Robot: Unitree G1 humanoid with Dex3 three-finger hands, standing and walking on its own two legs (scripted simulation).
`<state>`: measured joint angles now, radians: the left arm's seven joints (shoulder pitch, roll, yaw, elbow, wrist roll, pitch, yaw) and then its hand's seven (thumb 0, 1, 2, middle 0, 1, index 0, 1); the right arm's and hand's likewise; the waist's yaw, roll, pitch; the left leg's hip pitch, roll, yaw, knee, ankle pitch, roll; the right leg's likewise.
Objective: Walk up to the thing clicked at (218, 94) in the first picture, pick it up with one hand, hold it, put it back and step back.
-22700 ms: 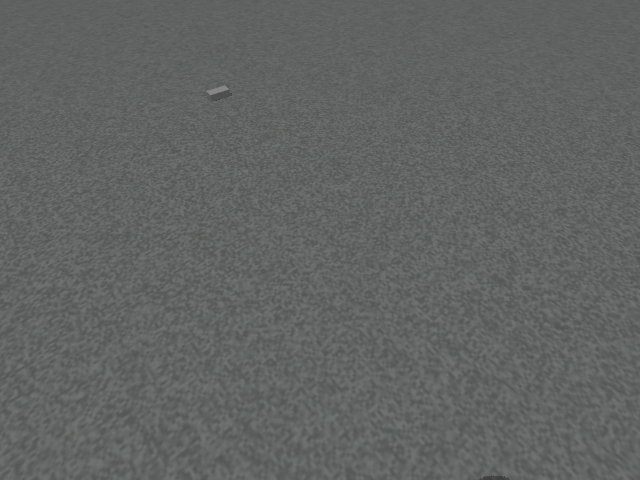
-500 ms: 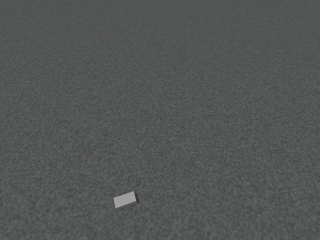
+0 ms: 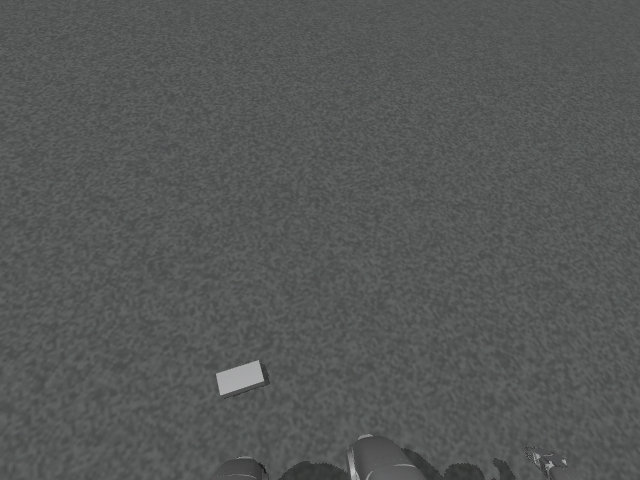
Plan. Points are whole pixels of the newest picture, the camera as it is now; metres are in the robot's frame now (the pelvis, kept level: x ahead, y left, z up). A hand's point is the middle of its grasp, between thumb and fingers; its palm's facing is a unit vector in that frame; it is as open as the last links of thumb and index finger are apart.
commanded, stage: walk up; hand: left
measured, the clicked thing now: (240, 379) +0.42 +0.19 -0.75
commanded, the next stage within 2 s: none
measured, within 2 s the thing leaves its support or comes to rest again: neither
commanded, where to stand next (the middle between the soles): +0.02 -0.03 m, yaw -3 degrees
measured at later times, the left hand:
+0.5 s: hand out of the picture +0.04 +0.20 -0.13, palm faces +0.01 -0.90 -0.44, open 7.4 cm
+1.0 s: hand out of the picture +0.02 +0.22 -0.15, palm faces -0.02 -0.93 -0.36, open 7.4 cm
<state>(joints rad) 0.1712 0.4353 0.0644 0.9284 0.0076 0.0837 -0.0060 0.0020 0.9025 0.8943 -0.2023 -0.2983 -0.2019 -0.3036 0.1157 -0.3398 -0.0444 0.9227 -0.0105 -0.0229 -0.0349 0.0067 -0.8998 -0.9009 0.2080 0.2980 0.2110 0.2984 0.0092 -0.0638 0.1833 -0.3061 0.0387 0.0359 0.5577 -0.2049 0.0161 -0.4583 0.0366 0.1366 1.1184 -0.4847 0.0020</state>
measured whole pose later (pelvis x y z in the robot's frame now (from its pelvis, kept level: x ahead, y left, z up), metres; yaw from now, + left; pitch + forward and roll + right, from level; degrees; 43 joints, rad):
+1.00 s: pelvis -0.03 -0.04 +0.00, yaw +1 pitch -2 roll -1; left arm 0.23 0.36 0.01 0.97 0.02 -0.04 -0.01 0.01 0.90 0.89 -0.20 -0.30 -0.20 -0.30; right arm 0.20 -0.39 -0.02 0.92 -0.01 -0.01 0.01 0.01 -0.90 -0.90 0.20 0.30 0.21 0.30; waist 0.01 0.03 0.07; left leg -0.20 0.01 -0.02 0.61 -0.37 0.01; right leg -0.27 0.01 0.01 0.58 -0.27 0.00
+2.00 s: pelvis -0.15 -0.01 -0.01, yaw -2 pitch -3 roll +0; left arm 0.12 0.44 0.09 0.95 0.06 0.08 -0.05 0.00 0.90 0.89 -0.20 -0.30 -0.20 -0.30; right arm 0.28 -0.34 -0.08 1.01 -0.05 -0.03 -0.01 0.01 -0.90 -0.90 0.21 0.30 0.21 0.30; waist -0.01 -0.09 0.13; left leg -0.22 0.00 -0.02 0.64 -0.37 0.01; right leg -0.51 0.06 0.15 1.03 -0.37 -0.02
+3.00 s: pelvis -0.11 -0.03 -0.02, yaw -4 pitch -3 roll +0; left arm 0.20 0.41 0.06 0.88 0.03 0.04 0.00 0.00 0.90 0.89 -0.21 -0.30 -0.21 -0.30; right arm 0.14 -0.39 -0.05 0.79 -0.03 -0.02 -0.01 0.01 -0.90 -0.90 0.21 0.30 0.21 0.30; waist 0.02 -0.04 0.15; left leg -0.43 0.03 0.01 0.74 -0.25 0.00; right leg -0.35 0.01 0.05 0.95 -0.55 -0.02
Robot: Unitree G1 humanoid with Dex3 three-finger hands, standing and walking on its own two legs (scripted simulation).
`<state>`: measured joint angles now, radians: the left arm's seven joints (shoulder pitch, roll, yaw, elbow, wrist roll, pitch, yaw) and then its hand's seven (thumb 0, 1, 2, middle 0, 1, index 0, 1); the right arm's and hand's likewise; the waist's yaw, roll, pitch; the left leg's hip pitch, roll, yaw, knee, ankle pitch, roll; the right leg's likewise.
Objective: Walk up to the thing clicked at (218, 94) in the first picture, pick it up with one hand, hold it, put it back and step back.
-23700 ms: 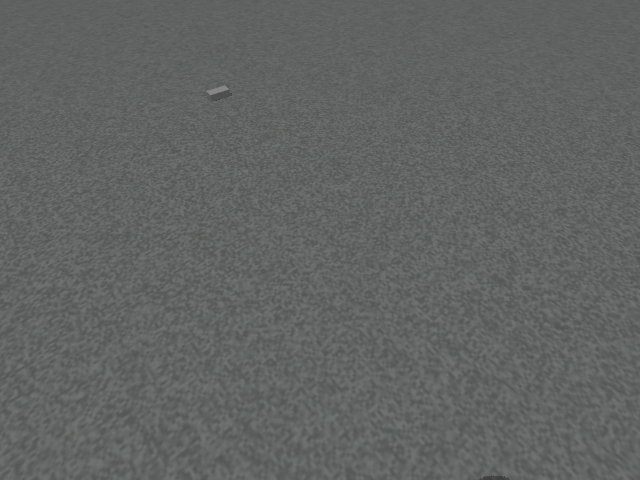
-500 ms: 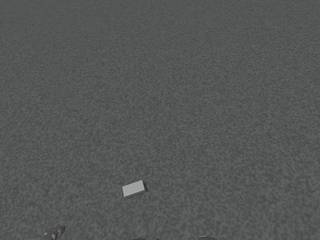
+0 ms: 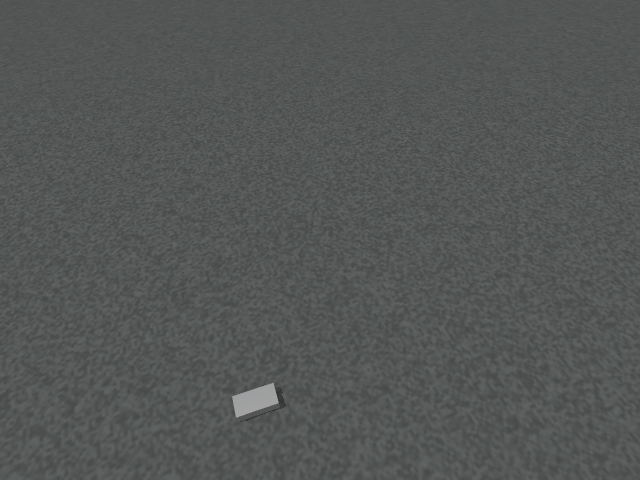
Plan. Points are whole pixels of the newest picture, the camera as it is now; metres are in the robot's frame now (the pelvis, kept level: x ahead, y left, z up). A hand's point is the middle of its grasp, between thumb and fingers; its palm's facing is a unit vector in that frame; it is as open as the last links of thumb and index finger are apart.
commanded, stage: walk up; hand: left
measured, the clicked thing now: (256, 401) +0.45 +0.22 -0.74
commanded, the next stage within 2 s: none
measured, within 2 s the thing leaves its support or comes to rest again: neither
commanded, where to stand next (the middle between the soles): +0.05 +0.01 m, yaw -4 degrees
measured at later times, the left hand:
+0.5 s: hand out of the picture +0.13 +0.26 -0.13, palm faces -0.04 -0.93 -0.36, open 7.4 cm
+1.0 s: hand out of the picture +0.00 +0.30 -0.16, palm faces -0.10 -0.94 -0.34, open 7.4 cm
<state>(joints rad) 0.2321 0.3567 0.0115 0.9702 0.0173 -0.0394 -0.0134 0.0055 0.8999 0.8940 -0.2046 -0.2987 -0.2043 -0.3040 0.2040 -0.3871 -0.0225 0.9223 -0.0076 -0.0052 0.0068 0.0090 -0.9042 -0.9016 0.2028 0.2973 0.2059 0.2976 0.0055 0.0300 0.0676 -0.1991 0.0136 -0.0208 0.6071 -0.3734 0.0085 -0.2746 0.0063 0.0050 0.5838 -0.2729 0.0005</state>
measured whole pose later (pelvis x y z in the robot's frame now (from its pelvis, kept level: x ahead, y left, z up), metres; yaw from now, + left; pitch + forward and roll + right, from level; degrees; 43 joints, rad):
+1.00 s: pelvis -0.11 +0.03 +0.00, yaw -3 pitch -3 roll +0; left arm 0.12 0.44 0.09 0.95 0.06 0.08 -0.05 0.00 0.90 0.89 -0.20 -0.30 -0.20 -0.30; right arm 0.28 -0.34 -0.08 1.01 -0.05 -0.03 -0.01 0.01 -0.90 -0.90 0.21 0.30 0.21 0.30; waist -0.01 -0.09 0.13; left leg -0.22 0.00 -0.02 0.64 -0.37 0.01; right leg -0.51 0.06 0.15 1.03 -0.37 -0.02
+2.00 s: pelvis -0.08 +0.02 -0.02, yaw -5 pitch -3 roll +0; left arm 0.20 0.41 0.06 0.88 0.03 0.04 0.00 0.00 0.90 0.89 -0.21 -0.30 -0.21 -0.30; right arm 0.14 -0.39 -0.05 0.79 -0.03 -0.02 -0.01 0.01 -0.90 -0.90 0.21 0.30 0.21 0.30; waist 0.02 -0.04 0.15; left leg -0.43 0.03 0.01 0.74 -0.25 0.00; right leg -0.35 0.01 0.05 0.95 -0.55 -0.02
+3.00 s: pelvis -0.03 -0.02 -0.01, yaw -1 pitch -4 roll -1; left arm 0.36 0.41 0.07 0.94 0.04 -0.03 -0.02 0.00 0.90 0.89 -0.20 -0.30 -0.20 -0.30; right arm 0.25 -0.43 -0.06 0.86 -0.02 0.02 0.02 0.01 -0.90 -0.90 0.20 0.30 0.21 0.30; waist -0.01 0.04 0.06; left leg -0.39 0.06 -0.02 0.74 -0.36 0.02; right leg -0.32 -0.01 -0.02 0.68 -0.29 0.00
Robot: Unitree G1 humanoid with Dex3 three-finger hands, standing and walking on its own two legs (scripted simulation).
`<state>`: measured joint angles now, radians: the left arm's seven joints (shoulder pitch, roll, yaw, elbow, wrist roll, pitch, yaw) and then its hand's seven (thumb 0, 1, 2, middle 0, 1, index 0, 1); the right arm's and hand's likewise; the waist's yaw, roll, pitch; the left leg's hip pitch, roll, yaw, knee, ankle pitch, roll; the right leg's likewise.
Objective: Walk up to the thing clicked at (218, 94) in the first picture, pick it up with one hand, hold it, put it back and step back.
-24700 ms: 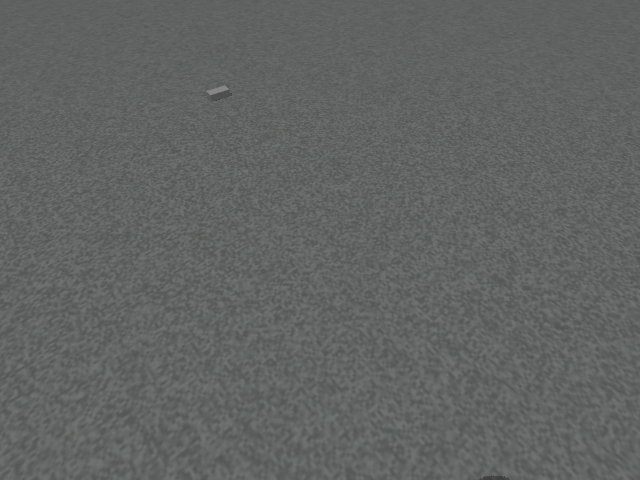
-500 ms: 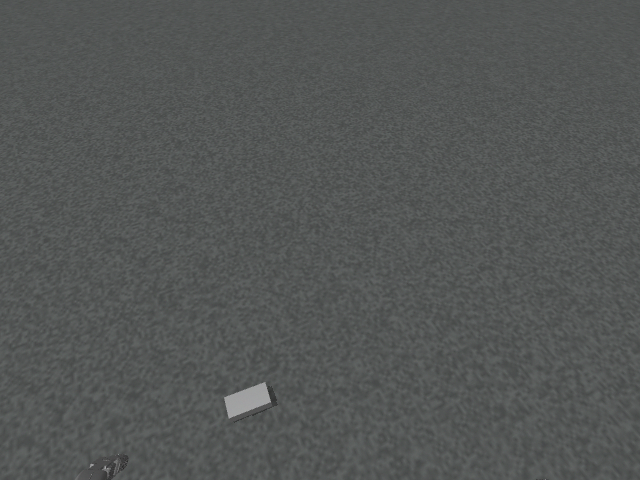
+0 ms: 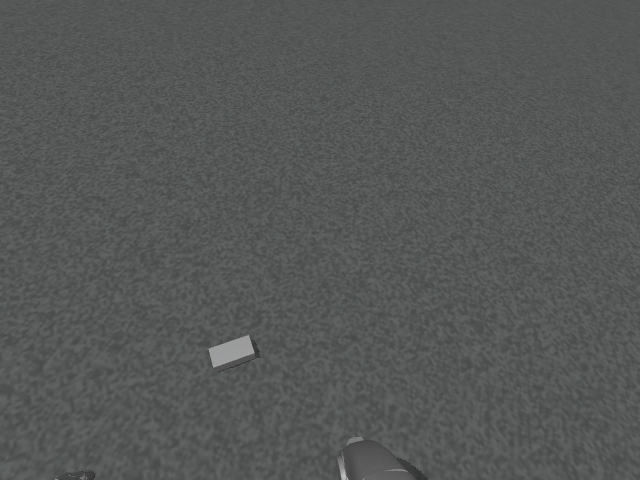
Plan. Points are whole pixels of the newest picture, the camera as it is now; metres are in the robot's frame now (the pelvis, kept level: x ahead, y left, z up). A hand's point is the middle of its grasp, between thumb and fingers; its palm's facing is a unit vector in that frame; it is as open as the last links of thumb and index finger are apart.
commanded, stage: walk up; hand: left
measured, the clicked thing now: (232, 353) +0.55 +0.21 -0.74
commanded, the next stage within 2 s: none
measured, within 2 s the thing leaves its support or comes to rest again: neither
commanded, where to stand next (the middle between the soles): +0.17 -0.02 m, yaw -1 degrees
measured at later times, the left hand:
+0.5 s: hand out of the picture +0.08 +0.24 -0.11, palm faces +0.02 -0.86 -0.52, open 7.4 cm
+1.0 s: hand out of the picture +0.12 +0.26 -0.17, palm faces -0.05 -0.92 -0.38, open 7.4 cm
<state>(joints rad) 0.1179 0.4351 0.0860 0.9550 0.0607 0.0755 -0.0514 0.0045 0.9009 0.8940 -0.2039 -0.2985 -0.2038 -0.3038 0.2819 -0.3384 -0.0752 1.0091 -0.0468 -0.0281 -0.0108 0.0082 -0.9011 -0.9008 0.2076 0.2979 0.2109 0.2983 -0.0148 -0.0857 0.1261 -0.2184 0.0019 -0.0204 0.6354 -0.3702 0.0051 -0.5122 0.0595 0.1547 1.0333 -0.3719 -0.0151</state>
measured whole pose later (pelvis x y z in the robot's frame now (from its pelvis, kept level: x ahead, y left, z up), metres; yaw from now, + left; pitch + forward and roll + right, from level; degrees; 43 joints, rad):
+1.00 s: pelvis +0.04 -0.02 -0.02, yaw -2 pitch -3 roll +0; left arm 0.20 0.41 0.06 0.88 0.03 0.04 0.00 0.00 0.90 0.89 -0.21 -0.30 -0.21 -0.30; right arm 0.14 -0.39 -0.05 0.79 -0.03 -0.02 -0.01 0.01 -0.90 -0.90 0.21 0.30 0.21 0.30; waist 0.02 -0.04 0.15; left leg -0.43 0.03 0.01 0.74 -0.25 0.00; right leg -0.35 0.01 0.05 0.95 -0.55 -0.02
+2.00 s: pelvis +0.08 -0.04 -0.01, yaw +1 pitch -4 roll -1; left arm 0.36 0.41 0.07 0.94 0.04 -0.03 -0.02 0.00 0.90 0.89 -0.20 -0.30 -0.20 -0.30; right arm 0.25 -0.43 -0.06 0.86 -0.02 0.02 0.02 0.01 -0.90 -0.90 0.20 0.30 0.21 0.30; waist -0.01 0.04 0.06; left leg -0.39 0.06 -0.02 0.74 -0.36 0.02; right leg -0.32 -0.01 -0.02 0.68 -0.29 0.00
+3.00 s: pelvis +0.13 -0.02 +0.01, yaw +1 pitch -3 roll +0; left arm 0.13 0.38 -0.01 1.08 0.01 -0.03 -0.01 0.00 0.90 0.89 -0.20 -0.30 -0.20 -0.30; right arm 0.12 -0.37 -0.01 1.08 -0.01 -0.01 0.02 0.01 -0.90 -0.90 0.20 0.30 0.21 0.30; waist 0.00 0.01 0.07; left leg -0.16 0.01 0.02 0.53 -0.32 0.00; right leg -0.21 -0.02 0.01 0.54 -0.28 0.01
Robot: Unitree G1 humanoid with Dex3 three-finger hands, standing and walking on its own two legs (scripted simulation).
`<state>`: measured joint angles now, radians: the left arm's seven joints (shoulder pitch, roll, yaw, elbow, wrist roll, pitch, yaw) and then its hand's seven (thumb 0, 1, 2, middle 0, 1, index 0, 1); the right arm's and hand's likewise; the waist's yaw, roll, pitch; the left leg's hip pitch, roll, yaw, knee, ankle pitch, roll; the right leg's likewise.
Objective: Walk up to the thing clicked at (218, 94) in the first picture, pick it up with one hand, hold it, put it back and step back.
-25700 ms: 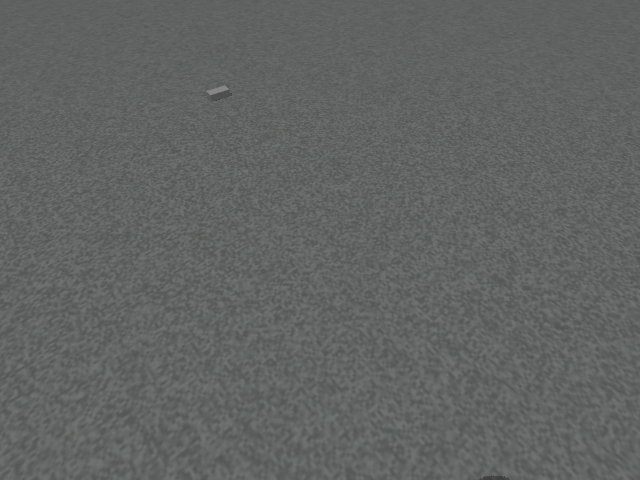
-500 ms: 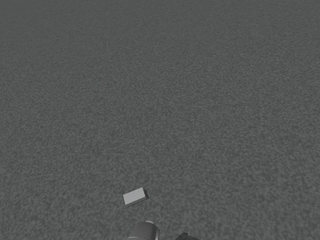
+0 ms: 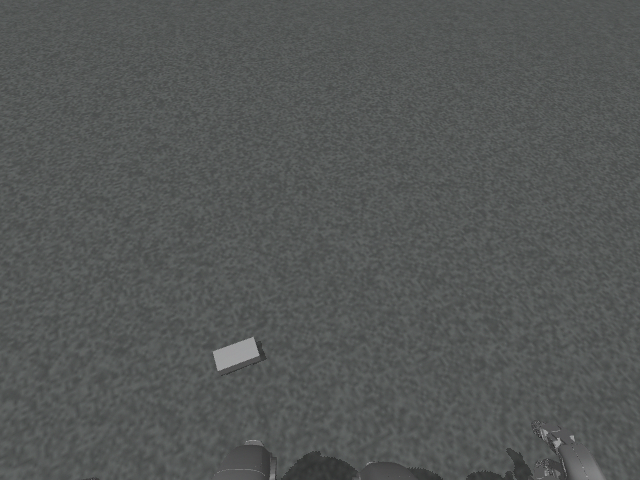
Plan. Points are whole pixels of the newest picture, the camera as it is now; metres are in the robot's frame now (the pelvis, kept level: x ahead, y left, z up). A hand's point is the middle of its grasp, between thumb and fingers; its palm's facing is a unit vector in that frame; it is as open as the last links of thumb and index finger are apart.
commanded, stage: walk up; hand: left
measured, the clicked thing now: (237, 355) +0.51 +0.25 -0.72
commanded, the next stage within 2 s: none
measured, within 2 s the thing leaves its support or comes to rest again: neither
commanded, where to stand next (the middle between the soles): +0.13 +0.00 m, yaw +1 degrees
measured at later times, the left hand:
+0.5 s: hand out of the picture -0.03 +0.27 -0.10, palm faces +0.08 -0.90 -0.43, open 7.4 cm
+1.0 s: hand out of the picture +0.05 +0.26 -0.13, palm faces +0.03 -0.90 -0.44, open 7.4 cm
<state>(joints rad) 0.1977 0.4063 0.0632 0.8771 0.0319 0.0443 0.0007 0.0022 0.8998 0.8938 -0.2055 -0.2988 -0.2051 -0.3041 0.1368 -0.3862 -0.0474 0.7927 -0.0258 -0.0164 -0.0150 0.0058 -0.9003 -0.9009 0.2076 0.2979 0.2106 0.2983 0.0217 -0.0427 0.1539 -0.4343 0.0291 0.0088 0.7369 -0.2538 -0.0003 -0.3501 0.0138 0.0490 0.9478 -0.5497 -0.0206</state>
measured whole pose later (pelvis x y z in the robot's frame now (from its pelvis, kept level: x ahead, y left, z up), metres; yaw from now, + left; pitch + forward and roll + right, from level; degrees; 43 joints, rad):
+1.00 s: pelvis +0.05 -0.03 +0.01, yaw +3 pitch -4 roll -1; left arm 0.36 0.41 0.07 0.94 0.04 -0.03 -0.02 0.00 0.90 0.89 -0.20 -0.30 -0.20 -0.30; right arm 0.25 -0.43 -0.06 0.86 -0.02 0.02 0.02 0.01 -0.90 -0.90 0.20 0.30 0.21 0.30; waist -0.01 0.04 0.06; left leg -0.39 0.06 -0.02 0.74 -0.36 0.02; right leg -0.32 -0.01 -0.02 0.68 -0.29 0.00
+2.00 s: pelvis +0.09 +0.00 +0.03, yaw +3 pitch -3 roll +0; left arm 0.13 0.38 -0.01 1.08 0.01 -0.03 -0.01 0.00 0.90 0.89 -0.20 -0.30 -0.20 -0.30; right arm 0.12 -0.37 -0.01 1.08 -0.01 -0.01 0.02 0.01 -0.90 -0.90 0.20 0.30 0.21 0.30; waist 0.00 0.01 0.07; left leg -0.16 0.01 0.02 0.53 -0.32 0.00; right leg -0.21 -0.02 0.01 0.54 -0.28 0.01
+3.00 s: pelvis +0.08 -0.02 +0.04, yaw +3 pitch -2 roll +0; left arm 0.10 0.34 0.00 1.16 0.01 -0.01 -0.01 0.00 0.90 0.89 -0.20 -0.30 -0.20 -0.30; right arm 0.11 -0.35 -0.01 1.16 -0.02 -0.01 0.01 0.01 -0.91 -0.90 0.20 0.30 0.21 0.30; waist 0.00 0.01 0.04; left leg -0.10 0.03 0.01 0.32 -0.18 -0.02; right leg -0.14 -0.01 -0.02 0.32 -0.15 0.00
